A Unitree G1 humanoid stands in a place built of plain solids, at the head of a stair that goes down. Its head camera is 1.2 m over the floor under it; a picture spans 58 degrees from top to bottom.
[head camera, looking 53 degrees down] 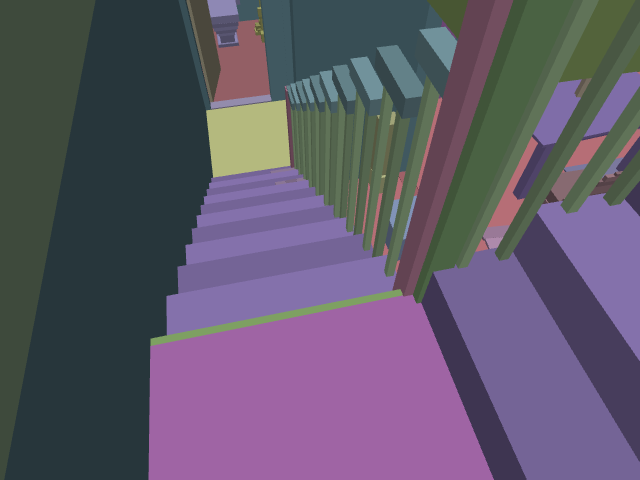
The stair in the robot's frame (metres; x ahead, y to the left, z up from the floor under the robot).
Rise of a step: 0.18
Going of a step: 0.25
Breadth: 0.85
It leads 13 degrees to the left of straight ahead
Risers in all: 11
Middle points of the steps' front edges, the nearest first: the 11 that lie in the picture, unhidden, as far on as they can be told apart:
0.63 0.09 0.00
0.88 0.14 -0.17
1.12 0.20 -0.35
1.36 0.25 -0.53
1.61 0.31 -0.70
1.85 0.36 -0.88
2.10 0.42 -1.06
2.34 0.47 -1.23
2.58 0.53 -1.41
2.83 0.58 -1.58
3.07 0.63 -1.76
